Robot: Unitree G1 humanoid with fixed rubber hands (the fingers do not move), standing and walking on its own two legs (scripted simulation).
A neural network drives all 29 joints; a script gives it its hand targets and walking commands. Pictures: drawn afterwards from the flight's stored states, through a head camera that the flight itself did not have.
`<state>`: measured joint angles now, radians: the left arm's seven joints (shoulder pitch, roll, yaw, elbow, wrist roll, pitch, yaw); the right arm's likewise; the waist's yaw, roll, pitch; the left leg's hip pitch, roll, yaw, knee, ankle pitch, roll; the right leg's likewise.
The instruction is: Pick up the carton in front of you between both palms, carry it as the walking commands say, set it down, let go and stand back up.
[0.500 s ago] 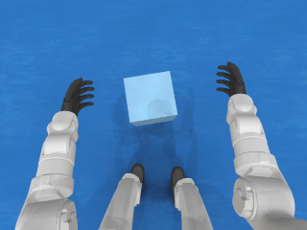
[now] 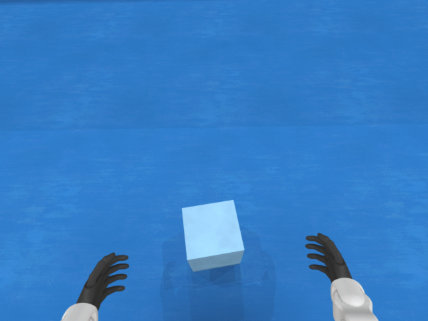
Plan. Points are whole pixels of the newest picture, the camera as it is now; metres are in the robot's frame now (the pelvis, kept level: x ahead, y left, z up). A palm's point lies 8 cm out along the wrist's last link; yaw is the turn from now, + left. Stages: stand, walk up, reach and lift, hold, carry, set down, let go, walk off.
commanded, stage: let go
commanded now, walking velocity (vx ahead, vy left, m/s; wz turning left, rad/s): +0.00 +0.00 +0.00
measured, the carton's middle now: (212, 237) +0.45 +0.05 -0.64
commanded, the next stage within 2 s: stand in 0.64 s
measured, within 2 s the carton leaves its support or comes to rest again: neither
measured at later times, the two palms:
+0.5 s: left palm (94, 301) +0.17 +0.22 -0.05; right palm out of the picture +0.16 -0.24 -0.06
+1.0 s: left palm (64, 309) +0.16 +0.29 -0.09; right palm out of the picture +0.15 -0.29 -0.06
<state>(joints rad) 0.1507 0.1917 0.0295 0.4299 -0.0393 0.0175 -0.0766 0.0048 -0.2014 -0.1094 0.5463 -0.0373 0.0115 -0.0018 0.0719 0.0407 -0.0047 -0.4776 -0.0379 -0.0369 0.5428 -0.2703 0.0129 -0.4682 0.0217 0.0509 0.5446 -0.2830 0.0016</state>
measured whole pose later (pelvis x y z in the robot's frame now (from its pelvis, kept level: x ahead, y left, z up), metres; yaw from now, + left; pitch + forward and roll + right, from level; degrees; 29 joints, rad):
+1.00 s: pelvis +0.02 +0.01 +0.00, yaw +0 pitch +0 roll +0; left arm 0.19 0.34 0.04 0.70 0.04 0.01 0.01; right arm 0.20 -0.34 -0.05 0.70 -0.04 0.01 -0.01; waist 0.00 -0.03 0.01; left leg -0.20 -0.04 -0.03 0.52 -0.32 0.03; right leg -0.18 0.02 0.05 0.50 -0.32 0.01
